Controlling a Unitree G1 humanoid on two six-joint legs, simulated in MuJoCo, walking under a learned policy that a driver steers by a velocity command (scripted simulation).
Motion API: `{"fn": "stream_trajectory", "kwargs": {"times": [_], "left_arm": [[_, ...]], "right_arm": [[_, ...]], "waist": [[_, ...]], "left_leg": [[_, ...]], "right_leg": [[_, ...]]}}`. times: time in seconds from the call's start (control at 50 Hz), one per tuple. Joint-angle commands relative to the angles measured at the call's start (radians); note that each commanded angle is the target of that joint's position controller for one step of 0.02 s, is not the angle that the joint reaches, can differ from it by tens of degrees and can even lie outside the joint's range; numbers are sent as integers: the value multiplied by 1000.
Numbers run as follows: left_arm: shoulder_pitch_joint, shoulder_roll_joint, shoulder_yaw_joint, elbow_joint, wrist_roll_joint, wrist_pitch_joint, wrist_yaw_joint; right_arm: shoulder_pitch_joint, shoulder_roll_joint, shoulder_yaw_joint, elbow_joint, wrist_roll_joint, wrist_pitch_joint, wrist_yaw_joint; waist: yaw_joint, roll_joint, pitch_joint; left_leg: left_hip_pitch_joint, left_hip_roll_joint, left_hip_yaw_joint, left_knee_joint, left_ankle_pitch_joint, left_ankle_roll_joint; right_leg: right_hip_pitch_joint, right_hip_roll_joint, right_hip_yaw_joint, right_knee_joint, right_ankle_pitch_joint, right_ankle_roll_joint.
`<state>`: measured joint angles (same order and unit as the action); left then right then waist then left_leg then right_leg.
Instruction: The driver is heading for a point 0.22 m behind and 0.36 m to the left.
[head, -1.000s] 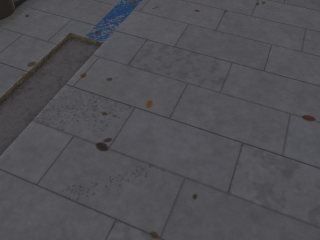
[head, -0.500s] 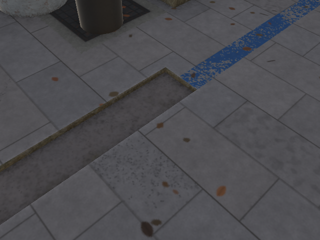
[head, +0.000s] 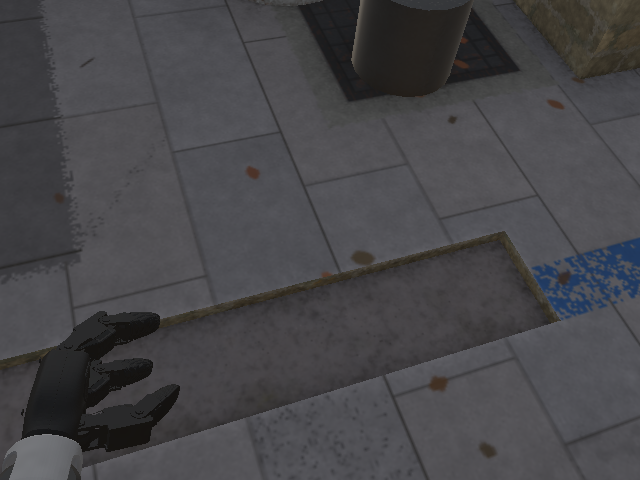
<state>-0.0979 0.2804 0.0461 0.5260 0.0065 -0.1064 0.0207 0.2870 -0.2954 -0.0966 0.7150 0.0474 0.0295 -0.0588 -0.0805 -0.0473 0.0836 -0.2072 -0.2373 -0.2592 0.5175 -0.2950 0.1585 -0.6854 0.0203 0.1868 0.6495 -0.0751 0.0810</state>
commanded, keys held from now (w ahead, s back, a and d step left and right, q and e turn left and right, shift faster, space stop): shift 1.00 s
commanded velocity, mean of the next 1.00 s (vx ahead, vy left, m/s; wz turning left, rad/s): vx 0.05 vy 0.00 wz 0.23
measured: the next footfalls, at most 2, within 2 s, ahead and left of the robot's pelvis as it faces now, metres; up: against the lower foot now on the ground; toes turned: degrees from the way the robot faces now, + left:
right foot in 0.08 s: +0.27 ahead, -0.12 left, +0.00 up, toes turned +12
left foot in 0.42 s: +0.16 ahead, +0.10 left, +0.00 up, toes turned +6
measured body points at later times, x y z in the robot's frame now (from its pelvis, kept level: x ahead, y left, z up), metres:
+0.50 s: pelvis +0.12 -0.01 +0.00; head +0.13 +0.02 +0.45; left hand +0.17 +0.26 -0.13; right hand +0.34 -0.21 -0.09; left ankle +0.12 +0.10 -0.73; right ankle +0.24 -0.13 -0.73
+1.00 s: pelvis +0.18 +0.00 +0.00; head +0.19 +0.01 +0.45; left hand +0.26 +0.26 -0.13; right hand +0.33 -0.22 -0.12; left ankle +0.12 +0.10 -0.73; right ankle +0.23 -0.13 -0.73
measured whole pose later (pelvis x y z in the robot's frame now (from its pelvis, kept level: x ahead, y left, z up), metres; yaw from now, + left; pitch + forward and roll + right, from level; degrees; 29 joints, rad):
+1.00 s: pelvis +0.18 +0.00 +0.00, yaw +11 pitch +0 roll +0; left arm 0.20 0.22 0.03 0.78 0.01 -0.01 0.03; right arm 0.23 -0.20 -0.03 0.82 0.00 0.01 -0.02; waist 0.02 -0.02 0.02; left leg -0.20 -0.04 -0.07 0.58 -0.37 0.02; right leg -0.30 -0.01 0.03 0.57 -0.26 0.02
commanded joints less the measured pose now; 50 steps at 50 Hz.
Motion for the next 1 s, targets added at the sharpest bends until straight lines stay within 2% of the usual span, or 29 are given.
{"fn": "stream_trajectory", "kwargs": {"times": [0.02,0.04,0.06,0.08,0.1,0.12,0.14,0.16,0.18,0.2,0.22,0.24,0.26,0.28,0.32,0.36,0.4,0.42,0.44,0.46,0.48,0.52,0.54,0.58,0.62,0.64,0.7,0.78,1.0], "left_arm": [[59,80,39,-33,-18,-3,-10],[94,99,47,-20,-11,-6,-9],[204,101,51,11,4,-11,-5],[347,99,43,42,17,-9,3],[370,115,33,22,57,3,7],[340,118,41,11,43,16,7],[209,150,52,-8,15,16,11],[184,78,34,-41,24,36,22],[168,48,9,-42,22,55,29],[154,67,4,-24,14,66,21],[153,87,11,-3,12,71,15],[163,97,17,13,14,74,9],[173,102,23,26,11,79,2],[194,106,29,43,4,85,-4],[231,114,36,68,-8,94,-9],[240,114,32,76,-9,102,-11],[286,86,17,96,-8,102,-11],[318,69,9,109,2,95,-17],[336,39,1,88,9,83,-25],[286,47,4,87,9,77,-22],[279,57,11,95,8,78,-19],[315,49,14,129,28,85,-10],[334,41,12,133,27,87,-9],[337,40,8,138,24,86,-8],[340,68,14,148,19,82,-6],[333,66,14,153,17,79,-5],[329,43,8,166,17,70,-5],[325,42,7,174,12,70,-1],[299,36,10,199,2,92,15]], "right_arm": [[-26,-108,-35,-76,-12,13,-26],[-43,-91,-30,-90,-18,6,-24],[-76,-78,-24,-105,-20,-1,-19],[-80,-26,1,-124,-42,-1,-3],[70,8,15,-139,-55,-4,13],[195,-106,-2,-112,-57,-11,39],[139,-166,-12,-115,-7,4,53],[-5,-189,-8,-108,-25,27,39],[-91,-175,-3,-133,-44,48,28],[-97,-133,9,-143,-46,53,27],[-85,-88,25,-144,-48,46,28],[-69,-45,40,-137,-47,33,30],[-67,-18,51,-131,-47,20,28],[-80,-2,60,-128,-50,9,28],[-85,-17,61,-111,-41,5,34],[-70,-43,51,-91,-40,11,40],[-82,-52,44,-92,-54,18,48],[-86,-82,40,-110,-71,18,45],[-118,-141,31,-109,-96,20,43],[-148,-70,47,-111,-105,12,48],[-214,-46,56,-119,-101,0,50],[-227,-41,56,-104,-82,-18,49],[-223,-32,61,-94,-77,-22,49],[-166,-3,69,-66,-74,-25,48],[-144,-5,67,-55,-69,-24,45],[-135,-12,64,-49,-67,-25,43],[-112,-11,59,-30,-60,-32,40],[-93,1,56,-8,-54,-35,41],[-51,-3,42,65,-47,-36,31]], "waist": [[62,143,-187],[81,162,-198],[142,159,-251],[197,65,-376],[120,-152,-498],[77,-158,-568],[36,-177,-488],[109,-6,-395],[106,85,-285],[69,101,-189],[52,72,-139],[48,30,-143],[57,-11,-171],[69,-52,-207],[88,-110,-250],[79,-125,-242],[70,-112,-202],[71,-57,-190],[119,147,-188],[98,200,-167],[117,193,-117],[122,189,-92],[133,188,-74],[128,148,-55],[116,99,-19],[113,74,-16],[108,47,-67],[105,40,-119],[100,55,-128]], "left_leg": [[-166,86,-146,40,539,-136],[-120,83,-150,120,530,-148],[-92,60,-107,278,487,-178],[-173,38,-29,588,-24,-201],[-370,-58,-54,893,-572,-227],[-372,31,-107,1045,-502,-237],[-533,99,-62,1182,-380,-243],[-521,143,18,1133,-258,-244],[-469,136,48,1072,-194,-242],[-398,146,82,960,-184,-235],[-349,156,118,816,-176,-227],[-289,168,164,669,-175,-224],[-230,169,205,548,-187,-226],[-186,183,215,450,-179,-226],[-131,207,199,306,-89,-220],[-42,210,204,141,25,-189],[108,207,215,-16,78,-129],[179,290,126,-57,79,-83],[89,436,-41,-117,2,2],[-91,469,-95,-222,-180,38],[-171,421,-65,-226,-273,8],[-218,365,-4,-205,-275,-37],[-233,355,9,-194,-255,-45],[-244,324,31,-181,-262,-74],[-226,295,59,-160,-246,-91],[-197,286,71,-139,-201,-95],[-130,277,91,-90,-40,-90],[-79,267,109,-57,111,-90],[-45,256,130,-32,267,-103]], "right_leg": [[433,144,-147,-150,189,1],[464,124,-129,-197,241,-9],[582,74,-115,-289,389,-37],[827,-131,30,-256,600,-138],[1044,-439,401,-117,1095,-364],[989,-532,536,-114,1021,-456],[950,-550,607,-162,522,-514],[763,-423,501,-238,181,-445],[578,-329,384,-287,21,-380],[422,-254,292,-328,-37,-329],[339,-193,209,-353,-39,-298],[313,-143,123,-364,30,-277],[318,-118,68,-363,134,-276],[353,-125,57,-355,207,-289],[416,-169,87,-341,168,-310],[388,-188,107,-340,-45,-300],[258,-160,86,-339,-306,-228],[168,-131,47,-291,-418,-161],[157,-36,-97,-184,-415,-100],[288,-22,-151,-104,-327,-61],[365,-31,-142,-74,-238,-50],[424,-23,-159,-73,-160,-37],[444,-36,-150,-90,-146,-40],[469,-51,-134,-155,-115,-47],[431,-57,-124,-188,-156,-61],[412,-57,-120,-194,-163,-67],[427,-59,-119,-185,-97,-68],[459,-61,-124,-159,-17,-71],[489,-59,-129,-116,80,-85]]}}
